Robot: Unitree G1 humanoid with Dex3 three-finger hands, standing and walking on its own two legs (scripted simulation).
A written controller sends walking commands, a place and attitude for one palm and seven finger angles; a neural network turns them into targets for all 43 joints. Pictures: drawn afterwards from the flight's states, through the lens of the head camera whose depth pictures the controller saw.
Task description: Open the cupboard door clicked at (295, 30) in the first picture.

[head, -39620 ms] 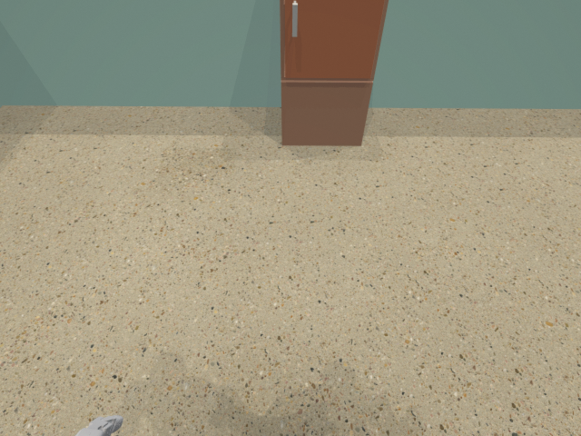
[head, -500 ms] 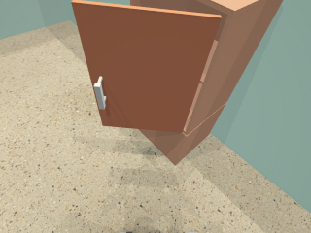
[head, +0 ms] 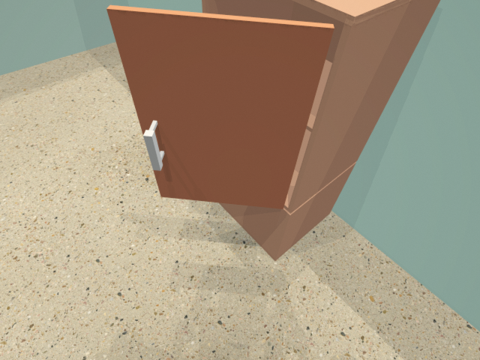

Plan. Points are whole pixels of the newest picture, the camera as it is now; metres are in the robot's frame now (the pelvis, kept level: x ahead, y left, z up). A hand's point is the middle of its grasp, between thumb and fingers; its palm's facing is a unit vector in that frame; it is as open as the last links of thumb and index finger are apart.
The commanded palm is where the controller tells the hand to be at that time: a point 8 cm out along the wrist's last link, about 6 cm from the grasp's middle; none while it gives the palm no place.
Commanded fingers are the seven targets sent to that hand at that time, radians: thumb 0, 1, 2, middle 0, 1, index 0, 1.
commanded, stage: come to a stop and stand still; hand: left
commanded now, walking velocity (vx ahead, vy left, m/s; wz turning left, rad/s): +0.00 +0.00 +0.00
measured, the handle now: (156, 145) +0.61 +0.27 -0.07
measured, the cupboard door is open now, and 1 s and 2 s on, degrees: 44 44 44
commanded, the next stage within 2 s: look again from close up in 1.16 s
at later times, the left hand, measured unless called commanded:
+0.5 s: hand out of the picture +0.01 +0.23 -0.16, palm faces +0.02 -0.96 -0.27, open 7.4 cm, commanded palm none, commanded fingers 0.00 0.90 0.90 -0.20 -0.30 -0.20 -0.30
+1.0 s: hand out of the picture -0.12 +0.18 -0.17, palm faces +0.02 -0.98 -0.20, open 7.4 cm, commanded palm none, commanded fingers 0.00 0.90 0.90 -0.20 -0.30 -0.20 -0.30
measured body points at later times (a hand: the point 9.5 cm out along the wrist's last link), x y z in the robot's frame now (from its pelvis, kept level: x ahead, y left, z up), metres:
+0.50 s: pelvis -0.05 +0.01 +0.00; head -0.07 +0.02 +0.45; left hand +0.01 +0.28 -0.14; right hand +0.06 -0.24 -0.13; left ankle +0.00 +0.10 -0.74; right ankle -0.05 -0.14 -0.74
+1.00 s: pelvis -0.08 +0.00 +0.00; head -0.10 +0.01 +0.45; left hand -0.12 +0.24 -0.16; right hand -0.10 -0.24 -0.15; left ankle +0.00 +0.10 -0.73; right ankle -0.05 -0.14 -0.74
